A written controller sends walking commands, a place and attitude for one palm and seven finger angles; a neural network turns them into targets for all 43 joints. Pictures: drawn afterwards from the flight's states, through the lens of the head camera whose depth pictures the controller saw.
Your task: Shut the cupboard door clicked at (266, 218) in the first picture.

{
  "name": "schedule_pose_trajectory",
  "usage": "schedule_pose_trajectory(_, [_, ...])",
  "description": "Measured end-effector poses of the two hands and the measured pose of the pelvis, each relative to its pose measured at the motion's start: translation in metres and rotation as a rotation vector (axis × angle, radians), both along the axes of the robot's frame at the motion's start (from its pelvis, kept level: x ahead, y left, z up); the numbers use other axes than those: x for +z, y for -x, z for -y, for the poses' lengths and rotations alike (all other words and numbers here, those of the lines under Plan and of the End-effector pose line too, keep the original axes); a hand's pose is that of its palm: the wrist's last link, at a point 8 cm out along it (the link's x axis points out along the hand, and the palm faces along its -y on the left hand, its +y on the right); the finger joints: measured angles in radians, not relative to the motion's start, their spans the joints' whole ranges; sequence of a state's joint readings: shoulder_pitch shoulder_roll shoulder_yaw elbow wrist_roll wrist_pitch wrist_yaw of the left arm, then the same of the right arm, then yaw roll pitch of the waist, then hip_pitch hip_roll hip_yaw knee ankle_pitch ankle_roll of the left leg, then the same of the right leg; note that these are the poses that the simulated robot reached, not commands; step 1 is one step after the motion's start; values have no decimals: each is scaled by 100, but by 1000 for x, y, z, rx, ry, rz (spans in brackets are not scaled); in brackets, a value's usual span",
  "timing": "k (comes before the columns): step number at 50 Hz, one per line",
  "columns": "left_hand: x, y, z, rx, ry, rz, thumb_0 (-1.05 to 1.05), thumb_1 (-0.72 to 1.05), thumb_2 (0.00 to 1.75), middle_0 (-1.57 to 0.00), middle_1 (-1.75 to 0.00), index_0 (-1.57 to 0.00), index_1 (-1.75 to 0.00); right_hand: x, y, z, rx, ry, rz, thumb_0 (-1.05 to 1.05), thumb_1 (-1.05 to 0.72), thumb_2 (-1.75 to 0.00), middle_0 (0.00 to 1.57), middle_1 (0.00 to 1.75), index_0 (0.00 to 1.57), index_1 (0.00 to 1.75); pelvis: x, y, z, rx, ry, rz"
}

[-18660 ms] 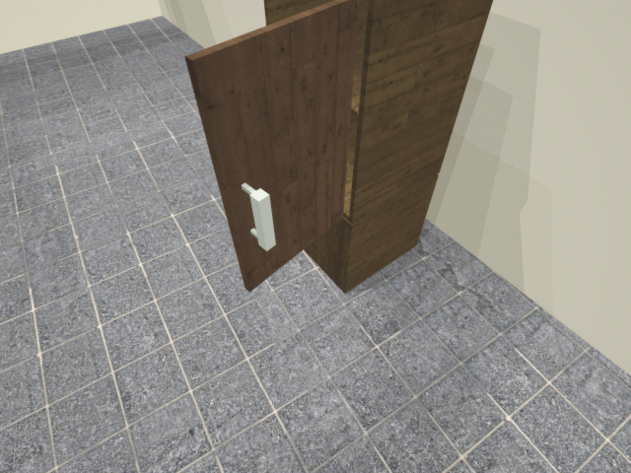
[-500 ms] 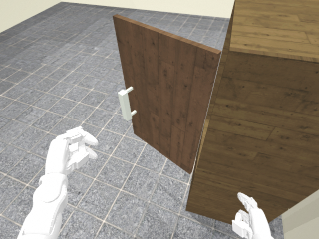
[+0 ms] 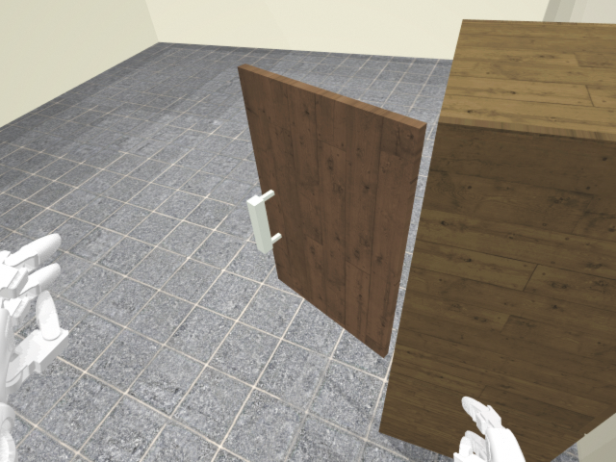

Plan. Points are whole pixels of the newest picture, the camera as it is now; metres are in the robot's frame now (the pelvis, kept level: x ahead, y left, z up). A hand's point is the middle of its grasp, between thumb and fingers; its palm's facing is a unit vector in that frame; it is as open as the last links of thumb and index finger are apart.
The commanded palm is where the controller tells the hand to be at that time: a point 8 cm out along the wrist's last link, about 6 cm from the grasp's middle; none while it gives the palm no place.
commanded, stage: draw the hand back to the body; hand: left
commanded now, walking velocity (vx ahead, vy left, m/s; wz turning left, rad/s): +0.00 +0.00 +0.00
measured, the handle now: (267, 221) +0.62 +0.19 -0.08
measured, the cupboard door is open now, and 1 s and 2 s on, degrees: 67 67 67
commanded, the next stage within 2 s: step back with the hand held close in 0.30 s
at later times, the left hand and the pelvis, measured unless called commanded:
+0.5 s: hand (77, 339) +0.18 +0.25 +0.16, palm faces +0.44 -0.78 -0.44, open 7.4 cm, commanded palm +0.13 +0.29 +0.17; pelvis -0.01 -0.01 +0.00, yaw +0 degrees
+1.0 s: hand (36, 366) +0.15 +0.28 +0.16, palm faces +0.36 -0.79 -0.50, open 7.4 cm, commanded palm +0.10 +0.32 +0.17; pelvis -0.06 +0.02 -0.01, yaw -2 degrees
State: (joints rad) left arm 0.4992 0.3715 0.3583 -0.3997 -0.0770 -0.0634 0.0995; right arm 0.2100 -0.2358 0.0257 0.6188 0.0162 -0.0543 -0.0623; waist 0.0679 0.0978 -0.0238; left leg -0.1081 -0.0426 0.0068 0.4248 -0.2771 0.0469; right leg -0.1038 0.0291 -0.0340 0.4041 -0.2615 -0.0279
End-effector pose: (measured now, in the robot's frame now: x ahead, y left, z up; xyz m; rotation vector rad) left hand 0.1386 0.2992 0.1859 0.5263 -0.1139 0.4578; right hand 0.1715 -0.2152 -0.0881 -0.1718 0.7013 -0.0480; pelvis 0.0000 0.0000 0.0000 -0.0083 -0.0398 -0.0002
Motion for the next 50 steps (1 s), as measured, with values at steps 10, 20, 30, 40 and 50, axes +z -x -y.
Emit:
schedule_pose_trajectory(10, [-18,3,11,-2,71,-4,2,89,89,-23,-33,-23,-32,3,10,15,-17,25,21,1,-90,-90,20,30,20,30,0,11,8,0,-6,13])
schedule_pose_trajectory(20, [-8,2,19,-43,37,24,2,89,89,-21,-31,-22,-30,8,13,21,-36,16,56,1,-90,-90,20,30,20,30,0,13,14,-11,-6,22])
schedule_pose_trajectory(30, [-8,-5,10,-50,-20,18,1,89,89,-21,-30,-21,-30,-2,22,30,-83,30,-25,1,-90,-90,20,30,20,30,-2,15,6,-5,14,-48])
schedule_pose_trajectory(40, [-5,-10,-4,-123,-76,-14,2,89,89,-22,-31,-22,-30,2,40,30,-170,78,-66,1,-90,-90,20,30,20,30,-5,24,-12,-32,-2,-70])
schedule_pose_trajectory(50, [-8,23,-18,-134,-76,40,1,89,89,-21,-31,-22,-30,13,66,12,-161,93,-16,1,-90,-90,20,30,20,30,-10,55,-24,-36,5,-61])
